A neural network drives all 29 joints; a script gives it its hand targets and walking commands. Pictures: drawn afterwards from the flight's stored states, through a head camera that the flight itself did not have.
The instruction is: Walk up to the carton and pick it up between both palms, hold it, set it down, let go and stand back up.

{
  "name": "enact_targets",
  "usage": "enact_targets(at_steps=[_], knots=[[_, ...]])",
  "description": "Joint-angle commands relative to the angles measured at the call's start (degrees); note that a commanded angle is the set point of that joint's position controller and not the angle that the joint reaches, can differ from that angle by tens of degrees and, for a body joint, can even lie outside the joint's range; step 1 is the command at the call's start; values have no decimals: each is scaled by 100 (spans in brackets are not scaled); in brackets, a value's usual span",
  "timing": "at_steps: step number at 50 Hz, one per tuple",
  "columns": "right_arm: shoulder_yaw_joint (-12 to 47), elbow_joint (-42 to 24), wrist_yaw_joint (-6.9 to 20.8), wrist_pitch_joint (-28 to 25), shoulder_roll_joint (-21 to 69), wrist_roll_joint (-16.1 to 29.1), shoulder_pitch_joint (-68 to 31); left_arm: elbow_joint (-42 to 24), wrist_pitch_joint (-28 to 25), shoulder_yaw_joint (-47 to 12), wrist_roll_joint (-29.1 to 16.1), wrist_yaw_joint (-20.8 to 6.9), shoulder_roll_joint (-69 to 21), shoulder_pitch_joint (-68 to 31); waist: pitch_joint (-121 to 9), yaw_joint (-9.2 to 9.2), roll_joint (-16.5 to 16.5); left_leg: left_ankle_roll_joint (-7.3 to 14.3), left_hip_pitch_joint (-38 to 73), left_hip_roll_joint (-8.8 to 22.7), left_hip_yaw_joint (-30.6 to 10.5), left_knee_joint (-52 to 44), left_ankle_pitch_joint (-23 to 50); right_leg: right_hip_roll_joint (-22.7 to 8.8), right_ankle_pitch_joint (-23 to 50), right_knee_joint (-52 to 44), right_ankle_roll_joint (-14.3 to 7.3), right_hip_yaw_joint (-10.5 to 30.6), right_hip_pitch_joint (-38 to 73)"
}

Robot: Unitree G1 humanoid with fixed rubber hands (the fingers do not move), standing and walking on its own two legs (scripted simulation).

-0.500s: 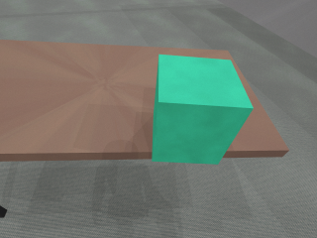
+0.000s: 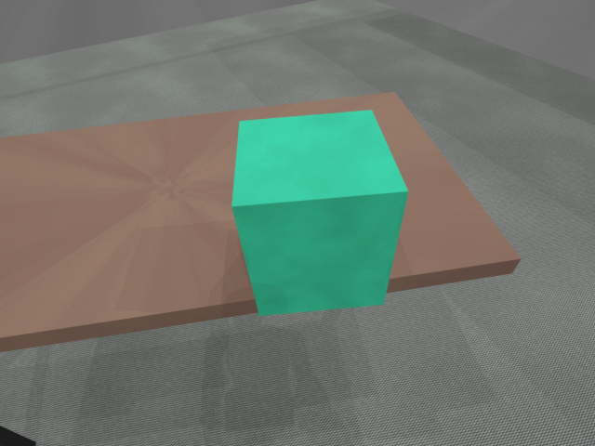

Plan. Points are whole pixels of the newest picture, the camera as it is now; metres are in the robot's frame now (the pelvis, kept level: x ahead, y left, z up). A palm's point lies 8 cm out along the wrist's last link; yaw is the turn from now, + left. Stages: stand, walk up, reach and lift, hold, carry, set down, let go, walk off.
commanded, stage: walk up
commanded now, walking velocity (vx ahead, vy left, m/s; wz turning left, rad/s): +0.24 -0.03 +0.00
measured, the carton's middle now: (313, 215) +0.45 -0.02 +0.07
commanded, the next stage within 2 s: none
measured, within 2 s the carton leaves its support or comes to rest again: neither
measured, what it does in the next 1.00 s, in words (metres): steps on the spot: left foot, then right foot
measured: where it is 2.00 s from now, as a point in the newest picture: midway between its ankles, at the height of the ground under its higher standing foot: outside the picture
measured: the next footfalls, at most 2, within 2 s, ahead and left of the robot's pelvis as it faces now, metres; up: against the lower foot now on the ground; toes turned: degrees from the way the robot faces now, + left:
left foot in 0.30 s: +0.23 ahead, +0.08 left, +0.00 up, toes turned +7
right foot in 0.76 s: +0.09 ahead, -0.15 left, +0.00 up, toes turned -2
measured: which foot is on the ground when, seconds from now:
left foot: up 0.00-0.28, down 0.30-0.78, up 0.80-1.00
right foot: down 0.00-0.36, up 0.38-0.74, down 0.76-1.00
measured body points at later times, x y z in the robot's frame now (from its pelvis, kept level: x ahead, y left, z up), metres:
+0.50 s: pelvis +0.10 +0.00 -0.01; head +0.14 +0.02 +0.44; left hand +0.08 +0.21 -0.18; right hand +0.18 -0.22 -0.16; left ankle +0.19 +0.08 -0.74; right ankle +0.02 -0.11 -0.67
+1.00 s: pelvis -0.01 -0.06 +0.00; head +0.01 -0.12 +0.45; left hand +0.03 +0.20 -0.12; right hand +0.06 -0.33 -0.17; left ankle -0.03 +0.11 -0.61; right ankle +0.05 -0.15 -0.74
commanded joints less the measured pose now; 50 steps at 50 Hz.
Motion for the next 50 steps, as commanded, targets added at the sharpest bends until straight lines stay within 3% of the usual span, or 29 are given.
enact_targets(at_steps=[1,2,4,7,9,12,14,15,16,17,18,19,21,22,24,27,28,30,31,33,36,37,38,39,40,42,44,47,50], knots=[[-59,-850,143,-182,-296,-134,-1194,49,62,123,19,122,761,897,1902,356,-720,-129,-2938,379,-172,1581,-260,-2316,-1462,-1995,-697,2328,356],[-93,-825,216,-215,-251,-107,-1010,-3,43,168,24,132,872,874,1675,201,-866,-152,-3059,376,-150,1876,-132,-1966,-1200,-1950,-665,2042,614],[-43,-861,193,-267,-21,-63,-1115,171,-18,-7,-17,156,537,1252,1468,297,-429,-203,-2289,414,-26,1698,182,-1632,2472,-1209,-470,1199,311],[-68,-1010,111,-217,-91,-70,-1109,243,-121,-6,34,116,609,1567,1435,364,-741,-253,-2389,466,95,1713,331,-1745,3115,-982,-565,1016,431],[17,-834,-17,-163,40,67,-856,93,-138,-171,13,116,237,1017,1493,63,-690,-219,-1309,105,236,892,514,-1496,6605,-488,-262,370,-345],[43,-807,-92,-106,-89,103,-620,175,-108,-120,14,126,622,1145,1083,-62,-1013,-33,-351,-211,288,539,880,-1389,7396,154,-126,484,-435],[46,-684,-86,-138,-258,73,-145,138,-56,-103,-77,111,742,977,930,-381,-1149,134,492,-190,244,-124,1831,-1252,6874,671,13,224,-763],[-25,-705,-101,-196,-505,-4,123,116,-35,-128,-97,96,687,989,692,-505,-1083,291,1177,365,-262,-481,3695,-1116,5980,1260,91,155,-1044],[-93,-632,-108,-271,-861,-19,476,23,-8,-176,-207,102,407,1333,-132,-513,-666,817,2601,1179,-983,-206,6029,-805,4055,2177,307,36,-1760],[-51,-571,-129,-249,-849,0,616,154,119,-200,-318,129,179,1737,-698,-473,79,1684,2802,2078,-1900,-388,7197,-247,1292,3424,490,-88,-1770],[-38,-587,-151,-191,-786,109,534,71,243,-139,-247,127,264,1373,-636,-580,1065,2068,1849,2497,-2437,-1021,7468,-16,-1509,4122,376,56,-1410],[32,-619,-162,-198,-718,28,347,-33,294,-12,-118,106,628,844,-503,-571,677,2145,1270,2359,-2512,-1299,7222,23,-1811,4606,279,447,-1181],[129,-705,-248,-202,-587,24,-316,-108,385,-33,8,19,246,792,-37,-40,65,1551,273,1858,-1788,-1636,4749,-290,-1536,4106,182,789,-1008],[82,-865,-289,-147,-669,8,-905,-54,461,-68,32,22,114,862,267,208,151,1340,-21,1757,-1537,-1685,4224,-276,-1537,3995,213,816,-1199],[-21,-1010,-309,-78,-862,-9,-1040,-199,548,-58,67,73,106,734,270,147,641,1134,-29,1503,-1226,-1570,4329,-290,-1553,3555,326,581,-1290],[-100,-1084,-307,28,-910,-18,-1038,-490,601,101,-17,111,510,420,-9,114,1006,1238,152,1511,-917,-1283,5202,-157,-1366,3310,487,285,-1491],[-64,-1091,-291,39,-809,-38,-943,-494,648,155,-63,108,524,362,-197,59,621,1378,322,1786,-1336,-1320,5178,-145,-1326,3361,507,322,-1630],[-121,-1186,-281,69,-1021,-132,-921,-631,764,184,-66,119,446,302,-307,93,720,1434,100,2080,-1756,-1510,4366,-230,-1289,3649,532,628,-1635],[-239,-1264,-276,114,-1236,-153,-1107,-753,816,226,16,104,450,101,-311,88,869,1331,-496,1970,-1589,-1780,3185,-197,-1151,3968,507,650,-1405],[-243,-1471,-271,145,-1176,-189,-1509,-899,802,248,-45,49,577,1,-367,185,521,1198,-694,1893,-1554,-1736,2380,-308,-891,3569,503,741,-1312],[-311,-1568,-263,225,-1288,-137,-1834,-852,738,257,-50,-2,660,442,-534,457,818,696,-765,1692,-1450,-1629,1786,-401,-277,1566,295,706,-444],[-273,-1553,-262,282,-1179,-145,-1815,-864,681,263,-76,-27,683,789,-626,624,619,429,-851,1379,-1159,-1203,1569,-445,204,630,216,727,-41],[-221,-1552,-226,337,-979,-74,-1495,-811,621,302,-24,-50,1050,782,-403,531,-751,120,-1394,641,-521,-230,455,-952,-147,-304,54,1431,32],[-135,-1760,-251,390,-676,-22,-1478,-1190,561,429,-3,-27,1880,206,55,420,-2862,-262,-2448,-288,173,1205,-1289,-2758,287,-1207,-485,3529,-611],[-292,-1793,-298,479,-955,-96,-1703,-1329,571,532,38,18,2136,-113,259,739,-3021,-223,-1887,-349,-597,2415,-1660,-2886,184,-1490,-1086,3728,-1922],[-343,-1522,-130,512,-1041,-35,-1560,-1543,576,374,121,72,1441,-892,575,144,-1226,-110,-1642,-500,-1348,3588,-1021,-2148,847,-1026,-749,2583,-1968],[-379,-1316,-17,525,-780,-65,-1068,-1780,512,444,36,110,1681,-1526,437,-258,-620,-134,-1904,-689,-1501,3998,-272,-1867,429,-825,-386,2058,-1411],[-434,-1360,107,440,-1075,-241,-1025,-1288,427,434,-65,154,1573,-243,-99,176,-365,-434,-2133,-606,-1734,4158,165,-2177,63,-697,-214,2615,-194],[-456,-1397,201,460,-1037,-240,-1066,-1157,374,469,-75,166,1533,-294,142,252,-1290,-591,-1937,-598,-1506,4130,527,-2147,-782,-991,-210,2510,-530]])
